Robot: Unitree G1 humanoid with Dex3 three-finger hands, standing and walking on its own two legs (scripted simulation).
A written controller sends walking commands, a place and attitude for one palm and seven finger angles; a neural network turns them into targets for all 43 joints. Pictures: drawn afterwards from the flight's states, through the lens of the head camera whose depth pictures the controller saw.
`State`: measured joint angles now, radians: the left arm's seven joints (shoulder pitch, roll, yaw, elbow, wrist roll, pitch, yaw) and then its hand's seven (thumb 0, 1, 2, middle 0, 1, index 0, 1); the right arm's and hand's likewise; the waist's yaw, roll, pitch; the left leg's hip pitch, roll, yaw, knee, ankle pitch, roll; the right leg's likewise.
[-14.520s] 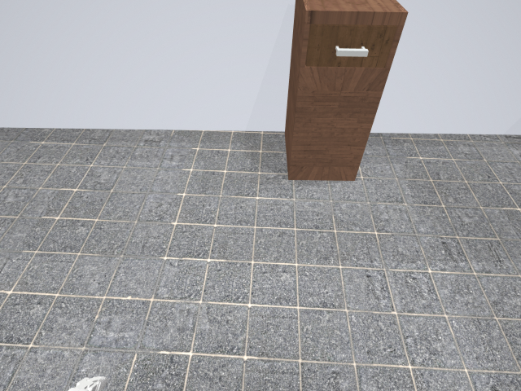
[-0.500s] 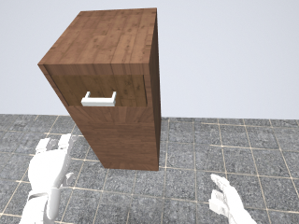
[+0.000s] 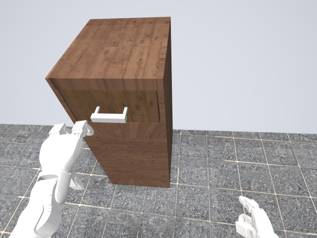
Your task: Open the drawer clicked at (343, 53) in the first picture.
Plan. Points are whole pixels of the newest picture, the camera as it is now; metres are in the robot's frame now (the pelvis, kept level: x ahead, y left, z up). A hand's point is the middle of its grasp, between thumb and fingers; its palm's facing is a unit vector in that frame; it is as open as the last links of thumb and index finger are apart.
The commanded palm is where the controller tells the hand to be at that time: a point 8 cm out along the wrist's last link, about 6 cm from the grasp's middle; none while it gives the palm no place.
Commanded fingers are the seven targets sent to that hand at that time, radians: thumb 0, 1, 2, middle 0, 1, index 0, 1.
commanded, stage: raise the hand with hooked fingers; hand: left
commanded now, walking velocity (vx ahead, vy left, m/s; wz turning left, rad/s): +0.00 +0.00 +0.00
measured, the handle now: (110, 113) +0.50 +0.24 -0.01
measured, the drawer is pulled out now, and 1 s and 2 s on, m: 0.00 0.00 0.00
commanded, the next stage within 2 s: move the hooked fingers above the handle in 0.62 s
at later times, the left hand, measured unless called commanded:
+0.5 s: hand (73, 156) +0.27 +0.24 +0.08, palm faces -0.01 -0.08 -1.00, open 13.8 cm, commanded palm +0.26 +0.25 +0.15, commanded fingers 0.00 -0.50 0.30 -0.30 -1.20 -0.30 -1.20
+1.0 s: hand (78, 147) +0.30 +0.24 +0.08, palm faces +0.01 -0.05 -1.00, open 13.8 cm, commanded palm +0.29 +0.24 +0.14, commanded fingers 0.00 -0.50 0.30 -0.30 -1.20 -0.30 -1.20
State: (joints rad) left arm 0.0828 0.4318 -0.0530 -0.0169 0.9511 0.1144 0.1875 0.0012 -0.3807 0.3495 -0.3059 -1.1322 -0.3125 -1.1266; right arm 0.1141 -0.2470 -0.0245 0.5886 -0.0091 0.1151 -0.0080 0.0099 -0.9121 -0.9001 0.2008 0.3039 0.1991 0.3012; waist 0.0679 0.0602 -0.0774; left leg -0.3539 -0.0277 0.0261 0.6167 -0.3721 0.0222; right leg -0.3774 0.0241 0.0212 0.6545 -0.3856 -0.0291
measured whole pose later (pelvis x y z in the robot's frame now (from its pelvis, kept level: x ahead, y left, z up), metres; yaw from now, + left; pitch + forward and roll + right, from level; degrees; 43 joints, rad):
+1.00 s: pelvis -0.04 +0.00 +0.01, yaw +1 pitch +4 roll +1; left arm -0.25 0.48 -0.09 0.29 0.97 -0.06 0.09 0.00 -0.49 0.30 -0.32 -1.20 -0.32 -1.20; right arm 0.16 -0.24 -0.01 0.63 0.02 0.10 -0.04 0.01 -0.91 -0.90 0.20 0.30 0.20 0.30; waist 0.07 0.05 -0.03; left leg -0.33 -0.02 0.01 0.54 -0.28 0.02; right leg -0.34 0.03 0.00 0.57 -0.29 -0.04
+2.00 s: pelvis -0.02 +0.00 -0.01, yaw +0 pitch +14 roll +0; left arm -0.68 0.50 -0.04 0.87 1.07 -0.07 0.24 0.00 -0.49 0.30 -0.31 -1.20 -0.32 -1.20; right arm 0.28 -0.25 -0.06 0.66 0.02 0.14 -0.02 0.00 -0.91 -0.90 0.20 0.30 0.20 0.30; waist -0.05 0.04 -0.11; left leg -0.58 -0.02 0.02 0.69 -0.35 0.03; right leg -0.58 0.03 0.01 0.69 -0.35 -0.03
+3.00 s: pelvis -0.03 +0.01 -0.01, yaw -1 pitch +18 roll -1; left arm -0.81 0.52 -0.01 1.05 1.10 -0.11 0.30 0.00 -0.49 0.30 -0.35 -1.23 -0.36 -1.23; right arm 0.35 -0.26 -0.05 0.69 0.00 0.13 -0.02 0.00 -0.91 -0.90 0.20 0.30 0.20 0.30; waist -0.11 0.04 -0.14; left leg -0.69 -0.01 0.03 0.75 -0.37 0.04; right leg -0.68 0.04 0.02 0.71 -0.34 -0.01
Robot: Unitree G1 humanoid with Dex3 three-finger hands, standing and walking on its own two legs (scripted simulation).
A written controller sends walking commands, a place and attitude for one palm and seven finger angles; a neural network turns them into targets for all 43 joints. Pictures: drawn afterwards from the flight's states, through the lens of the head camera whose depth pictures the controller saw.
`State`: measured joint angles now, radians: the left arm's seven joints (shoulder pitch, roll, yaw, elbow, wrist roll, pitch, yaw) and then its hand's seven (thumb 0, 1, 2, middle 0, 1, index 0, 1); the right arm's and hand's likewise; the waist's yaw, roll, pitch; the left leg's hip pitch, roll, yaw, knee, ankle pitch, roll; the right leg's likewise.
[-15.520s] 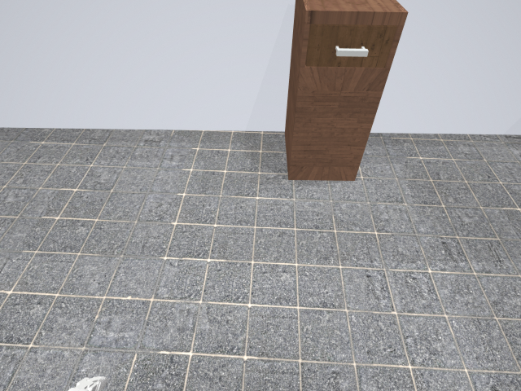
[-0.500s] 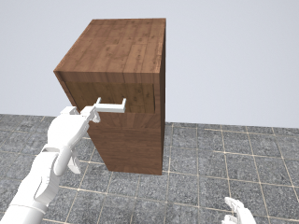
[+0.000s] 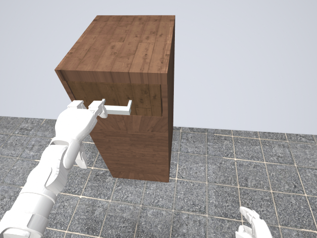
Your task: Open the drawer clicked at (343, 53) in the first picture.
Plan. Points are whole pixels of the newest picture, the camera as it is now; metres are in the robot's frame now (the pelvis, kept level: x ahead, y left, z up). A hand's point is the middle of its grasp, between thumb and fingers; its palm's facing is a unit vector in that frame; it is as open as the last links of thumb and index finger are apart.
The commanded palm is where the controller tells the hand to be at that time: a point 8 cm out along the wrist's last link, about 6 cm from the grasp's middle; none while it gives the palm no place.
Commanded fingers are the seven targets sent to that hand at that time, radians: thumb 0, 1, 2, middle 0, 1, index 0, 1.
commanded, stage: move the hooked fingers above the handle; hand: left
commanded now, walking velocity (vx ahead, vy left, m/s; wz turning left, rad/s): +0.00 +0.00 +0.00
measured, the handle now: (115, 105) +0.54 +0.23 -0.02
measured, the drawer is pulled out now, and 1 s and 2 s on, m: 0.00 0.00 0.00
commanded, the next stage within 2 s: none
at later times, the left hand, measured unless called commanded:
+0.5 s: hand (97, 117) +0.41 +0.24 +0.06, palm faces +0.01 -0.03 -1.00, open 13.8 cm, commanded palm +0.39 +0.24 +0.11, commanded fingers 0.00 -0.50 0.30 -0.30 -1.20 -0.30 -1.20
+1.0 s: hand (100, 108) +0.46 +0.25 +0.04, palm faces -0.02 +0.00 -1.00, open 13.8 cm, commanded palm +0.45 +0.24 +0.10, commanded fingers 0.00 -0.50 0.30 -0.30 -1.20 -0.30 -1.20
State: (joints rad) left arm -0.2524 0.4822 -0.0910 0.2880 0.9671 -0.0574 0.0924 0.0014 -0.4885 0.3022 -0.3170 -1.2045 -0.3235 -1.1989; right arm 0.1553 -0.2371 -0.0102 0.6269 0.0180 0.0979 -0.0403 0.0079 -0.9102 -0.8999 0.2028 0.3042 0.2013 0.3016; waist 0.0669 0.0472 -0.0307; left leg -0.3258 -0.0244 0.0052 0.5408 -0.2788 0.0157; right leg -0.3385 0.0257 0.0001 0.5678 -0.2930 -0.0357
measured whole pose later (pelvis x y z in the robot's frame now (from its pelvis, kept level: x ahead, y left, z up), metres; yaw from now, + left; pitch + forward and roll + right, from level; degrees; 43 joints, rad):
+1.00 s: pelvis +0.01 +0.01 -0.02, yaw -1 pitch +14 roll +0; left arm -0.68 0.50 -0.04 0.87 1.07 -0.07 0.24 0.00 -0.49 0.30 -0.31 -1.20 -0.32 -1.20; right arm 0.28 -0.25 -0.06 0.66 0.02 0.14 -0.02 0.00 -0.91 -0.90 0.20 0.30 0.20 0.30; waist -0.05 0.04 -0.11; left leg -0.58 -0.02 0.02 0.69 -0.35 0.03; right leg -0.58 0.03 0.01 0.69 -0.35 -0.03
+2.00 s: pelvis +0.01 +0.02 -0.02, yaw -2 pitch +18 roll -1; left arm -0.81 0.52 -0.01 1.05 1.10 -0.11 0.30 0.00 -0.49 0.30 -0.35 -1.23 -0.36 -1.23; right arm 0.35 -0.26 -0.05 0.69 0.00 0.13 -0.02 0.00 -0.91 -0.90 0.20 0.30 0.20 0.30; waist -0.11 0.04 -0.14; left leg -0.69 -0.01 0.03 0.75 -0.37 0.04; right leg -0.68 0.04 0.02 0.71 -0.34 -0.01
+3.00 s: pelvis +0.00 +0.02 -0.03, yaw -1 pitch +19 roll -1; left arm -0.87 0.49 -0.05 1.16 1.12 -0.02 0.35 0.00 -0.49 0.30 -0.33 -1.22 -0.32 -1.25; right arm 0.33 -0.24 -0.03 0.69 0.00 0.16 -0.01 0.00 -0.91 -0.90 0.21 0.30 0.20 0.30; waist -0.12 0.04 -0.16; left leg -0.76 -0.01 0.02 0.81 -0.38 0.04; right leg -0.75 0.04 0.01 0.78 -0.36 -0.02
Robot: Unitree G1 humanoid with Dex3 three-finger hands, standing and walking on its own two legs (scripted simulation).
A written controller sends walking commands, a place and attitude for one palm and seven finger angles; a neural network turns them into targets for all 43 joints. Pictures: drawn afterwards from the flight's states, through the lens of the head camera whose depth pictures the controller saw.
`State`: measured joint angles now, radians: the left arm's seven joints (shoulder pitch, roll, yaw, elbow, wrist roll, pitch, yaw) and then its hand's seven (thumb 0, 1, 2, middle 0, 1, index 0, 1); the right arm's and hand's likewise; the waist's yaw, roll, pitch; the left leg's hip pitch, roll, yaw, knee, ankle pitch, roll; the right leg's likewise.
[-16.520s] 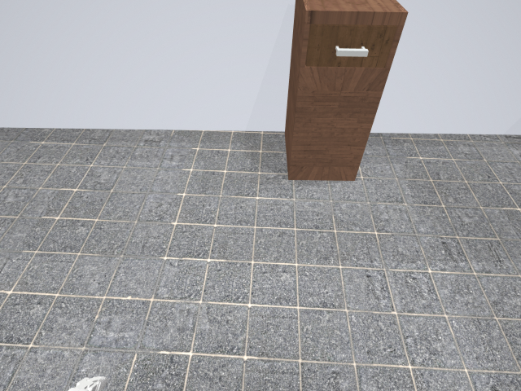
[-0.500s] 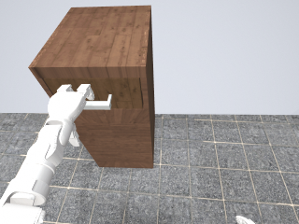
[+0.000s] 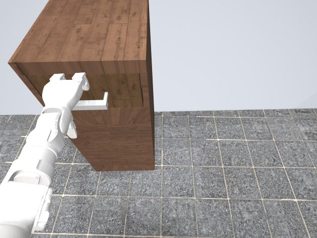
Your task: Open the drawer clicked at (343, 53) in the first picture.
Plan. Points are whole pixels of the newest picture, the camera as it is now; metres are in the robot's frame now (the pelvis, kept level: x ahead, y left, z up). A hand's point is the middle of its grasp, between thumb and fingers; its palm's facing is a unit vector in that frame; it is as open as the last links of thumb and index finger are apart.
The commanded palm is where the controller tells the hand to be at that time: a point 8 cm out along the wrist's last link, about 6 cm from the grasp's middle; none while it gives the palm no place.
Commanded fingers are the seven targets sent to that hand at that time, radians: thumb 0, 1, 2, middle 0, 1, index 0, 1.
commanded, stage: move the hooked fingers above the handle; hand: left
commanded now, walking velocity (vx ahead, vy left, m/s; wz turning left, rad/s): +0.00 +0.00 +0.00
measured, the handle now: (89, 100) +0.52 +0.23 -0.01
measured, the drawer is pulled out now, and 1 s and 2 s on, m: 0.00 0.00 0.00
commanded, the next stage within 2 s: lower the fingers behind the handle in 1.20 s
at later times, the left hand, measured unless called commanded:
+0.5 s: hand (76, 100) +0.47 +0.24 +0.05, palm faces -0.02 +0.00 -1.00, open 13.5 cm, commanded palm +0.46 +0.24 +0.11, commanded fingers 0.00 -0.50 0.30 -0.30 -1.20 -0.30 -1.20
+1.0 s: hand (80, 100) +0.48 +0.23 +0.04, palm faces -0.02 -0.02 -1.00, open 13.6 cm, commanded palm +0.46 +0.24 +0.11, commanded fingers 0.00 -0.50 0.30 -0.30 -1.20 -0.30 -1.20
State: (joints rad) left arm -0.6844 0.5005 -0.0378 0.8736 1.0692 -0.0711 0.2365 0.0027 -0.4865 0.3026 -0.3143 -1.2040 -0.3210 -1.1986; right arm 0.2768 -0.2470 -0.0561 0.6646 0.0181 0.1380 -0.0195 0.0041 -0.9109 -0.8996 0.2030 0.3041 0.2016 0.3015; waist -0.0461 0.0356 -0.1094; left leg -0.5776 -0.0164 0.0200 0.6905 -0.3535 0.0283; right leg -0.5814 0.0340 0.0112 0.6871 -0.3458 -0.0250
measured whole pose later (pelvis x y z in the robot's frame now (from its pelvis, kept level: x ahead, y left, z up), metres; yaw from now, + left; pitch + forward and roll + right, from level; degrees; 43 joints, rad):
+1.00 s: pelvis -0.01 +0.01 -0.01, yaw -1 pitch +18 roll -1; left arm -0.81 0.52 -0.01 1.05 1.10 -0.11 0.30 0.00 -0.49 0.30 -0.35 -1.23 -0.36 -1.23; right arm 0.35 -0.26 -0.05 0.69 0.00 0.13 -0.02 0.00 -0.91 -0.90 0.20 0.30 0.20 0.30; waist -0.11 0.04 -0.14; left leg -0.69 -0.01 0.03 0.75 -0.37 0.04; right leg -0.68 0.04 0.02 0.71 -0.34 -0.01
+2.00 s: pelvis -0.01 +0.01 -0.02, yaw -1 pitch +19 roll -1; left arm -0.87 0.49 -0.05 1.16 1.12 -0.02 0.35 0.00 -0.49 0.30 -0.33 -1.22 -0.32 -1.25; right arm 0.33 -0.24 -0.03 0.69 0.00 0.16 -0.01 0.00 -0.91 -0.90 0.21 0.30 0.20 0.30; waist -0.12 0.04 -0.16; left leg -0.76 -0.01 0.02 0.81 -0.38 0.04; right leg -0.75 0.04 0.01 0.78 -0.36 -0.02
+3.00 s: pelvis -0.02 +0.01 -0.04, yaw -2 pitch +23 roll -2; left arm -0.81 0.55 0.03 1.11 1.14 -0.14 0.40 0.00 -0.49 0.30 -0.32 -1.22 -0.32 -1.20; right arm 0.34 -0.26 -0.03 0.69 -0.02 0.13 -0.03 0.00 -0.91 -0.90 0.20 0.30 0.20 0.30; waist -0.14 0.04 -0.17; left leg -0.93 0.01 0.03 0.96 -0.44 0.05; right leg -0.92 0.06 0.01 0.90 -0.39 -0.01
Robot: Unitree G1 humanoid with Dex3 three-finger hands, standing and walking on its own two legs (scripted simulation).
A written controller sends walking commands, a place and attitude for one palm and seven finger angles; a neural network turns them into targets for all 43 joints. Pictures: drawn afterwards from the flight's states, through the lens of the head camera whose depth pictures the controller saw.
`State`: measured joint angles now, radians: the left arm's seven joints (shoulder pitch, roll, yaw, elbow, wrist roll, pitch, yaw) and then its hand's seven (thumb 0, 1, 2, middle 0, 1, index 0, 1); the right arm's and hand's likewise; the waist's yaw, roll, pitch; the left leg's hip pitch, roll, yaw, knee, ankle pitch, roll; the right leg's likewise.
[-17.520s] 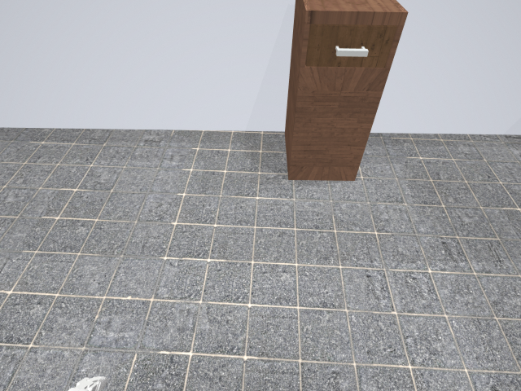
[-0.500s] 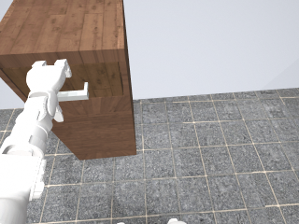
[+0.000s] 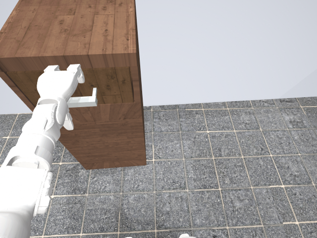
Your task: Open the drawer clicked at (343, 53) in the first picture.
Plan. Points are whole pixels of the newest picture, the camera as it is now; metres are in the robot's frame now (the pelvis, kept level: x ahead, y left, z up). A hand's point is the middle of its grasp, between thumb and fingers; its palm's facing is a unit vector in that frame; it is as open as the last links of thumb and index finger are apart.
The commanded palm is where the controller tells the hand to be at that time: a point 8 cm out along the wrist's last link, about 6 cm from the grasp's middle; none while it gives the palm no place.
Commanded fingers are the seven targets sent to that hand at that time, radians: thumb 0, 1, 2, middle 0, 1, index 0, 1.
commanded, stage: move the hooked fingers above the handle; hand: left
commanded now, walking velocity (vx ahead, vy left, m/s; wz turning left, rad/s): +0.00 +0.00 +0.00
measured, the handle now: (77, 96) +0.52 +0.23 +0.00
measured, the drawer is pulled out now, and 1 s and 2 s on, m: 0.00 0.00 0.00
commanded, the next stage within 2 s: lower the fingers behind the handle in 0.20 s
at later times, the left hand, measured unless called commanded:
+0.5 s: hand (58, 103) +0.46 +0.25 +0.04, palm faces -0.11 +0.00 -0.99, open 13.8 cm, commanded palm +0.46 +0.24 +0.10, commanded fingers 0.00 -0.50 0.30 -0.30 -1.20 -0.30 -1.20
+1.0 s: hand (70, 103) +0.47 +0.23 +0.03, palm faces -0.04 +0.03 -1.00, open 13.7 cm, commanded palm +0.46 +0.23 +0.06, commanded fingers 0.00 -0.50 0.30 -0.30 -1.20 -0.30 -1.20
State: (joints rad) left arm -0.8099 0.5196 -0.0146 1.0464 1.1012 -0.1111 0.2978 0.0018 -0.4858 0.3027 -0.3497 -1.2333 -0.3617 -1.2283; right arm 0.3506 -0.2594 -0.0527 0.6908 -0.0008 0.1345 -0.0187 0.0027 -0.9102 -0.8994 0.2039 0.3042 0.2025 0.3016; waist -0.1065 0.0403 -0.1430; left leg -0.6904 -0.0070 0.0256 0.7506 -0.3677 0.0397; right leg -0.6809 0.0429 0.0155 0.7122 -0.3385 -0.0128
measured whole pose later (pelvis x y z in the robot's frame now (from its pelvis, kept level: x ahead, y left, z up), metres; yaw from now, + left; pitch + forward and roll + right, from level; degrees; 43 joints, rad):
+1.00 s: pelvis -0.01 +0.00 -0.01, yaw +0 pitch +19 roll -1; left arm -0.87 0.49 -0.05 1.16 1.12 -0.02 0.35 0.00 -0.49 0.30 -0.33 -1.22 -0.32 -1.25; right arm 0.33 -0.24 -0.03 0.69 0.00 0.16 -0.01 0.00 -0.91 -0.90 0.21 0.30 0.20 0.30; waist -0.12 0.04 -0.16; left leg -0.76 -0.01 0.02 0.81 -0.38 0.04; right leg -0.75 0.04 0.01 0.78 -0.36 -0.02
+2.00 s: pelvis -0.02 +0.00 -0.03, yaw -1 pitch +23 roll -2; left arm -0.81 0.55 0.03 1.11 1.14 -0.14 0.40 0.00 -0.49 0.30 -0.32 -1.22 -0.32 -1.20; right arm 0.34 -0.26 -0.03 0.69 -0.02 0.13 -0.03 0.00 -0.91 -0.90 0.20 0.30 0.20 0.30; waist -0.14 0.04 -0.17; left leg -0.93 0.01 0.03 0.96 -0.44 0.05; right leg -0.92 0.06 0.01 0.90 -0.39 -0.01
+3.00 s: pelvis +0.00 +0.00 -0.02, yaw -2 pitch +23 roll -2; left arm -0.74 0.53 0.03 1.07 1.11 -0.10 0.38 0.01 0.75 0.82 -0.34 -1.34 -0.41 -1.35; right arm 0.34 -0.26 -0.04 0.69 -0.02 0.14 -0.02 0.00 -0.91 -0.90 0.20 0.30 0.20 0.30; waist -0.13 0.04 -0.17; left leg -0.87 0.02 0.04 0.92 -0.44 0.04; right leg -0.87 0.07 0.02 0.87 -0.40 -0.01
